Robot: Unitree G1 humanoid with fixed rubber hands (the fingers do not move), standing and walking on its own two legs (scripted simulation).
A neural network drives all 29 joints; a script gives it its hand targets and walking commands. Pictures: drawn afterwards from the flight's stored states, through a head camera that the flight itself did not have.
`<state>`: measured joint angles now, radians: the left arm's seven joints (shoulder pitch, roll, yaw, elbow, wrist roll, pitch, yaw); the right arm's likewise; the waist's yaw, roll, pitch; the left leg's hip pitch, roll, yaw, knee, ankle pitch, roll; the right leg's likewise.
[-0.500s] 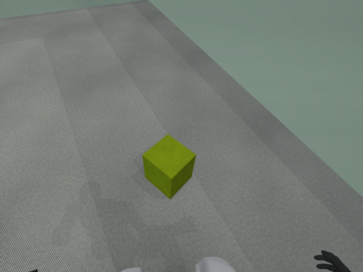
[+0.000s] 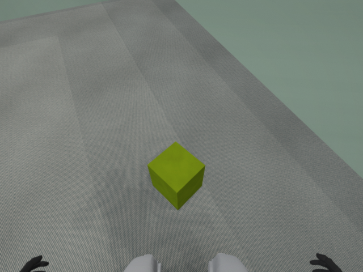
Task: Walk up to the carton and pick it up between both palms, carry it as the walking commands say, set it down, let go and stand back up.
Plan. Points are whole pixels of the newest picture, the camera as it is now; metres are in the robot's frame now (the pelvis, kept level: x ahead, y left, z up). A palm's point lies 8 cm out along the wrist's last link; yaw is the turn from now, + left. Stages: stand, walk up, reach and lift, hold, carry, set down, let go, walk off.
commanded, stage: walk up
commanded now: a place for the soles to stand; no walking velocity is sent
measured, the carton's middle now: (176, 176) +0.61 +0.03 -0.62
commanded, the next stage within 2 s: none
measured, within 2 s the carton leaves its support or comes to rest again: neither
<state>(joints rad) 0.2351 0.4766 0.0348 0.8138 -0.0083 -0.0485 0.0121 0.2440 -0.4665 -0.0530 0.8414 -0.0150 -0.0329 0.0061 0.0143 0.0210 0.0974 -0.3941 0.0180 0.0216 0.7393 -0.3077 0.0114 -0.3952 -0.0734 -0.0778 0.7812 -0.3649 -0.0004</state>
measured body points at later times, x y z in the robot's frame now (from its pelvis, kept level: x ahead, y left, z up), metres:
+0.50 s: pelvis +0.03 +0.01 +0.03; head +0.03 +0.01 +0.48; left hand +0.14 +0.34 -0.07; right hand +0.17 -0.31 -0.07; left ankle +0.05 +0.13 -0.71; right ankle +0.04 -0.12 -0.71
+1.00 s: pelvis +0.10 +0.14 +0.01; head +0.13 +0.11 +0.46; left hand +0.30 +0.48 -0.05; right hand +0.10 -0.22 -0.08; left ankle +0.14 +0.25 -0.71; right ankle +0.12 +0.02 -0.67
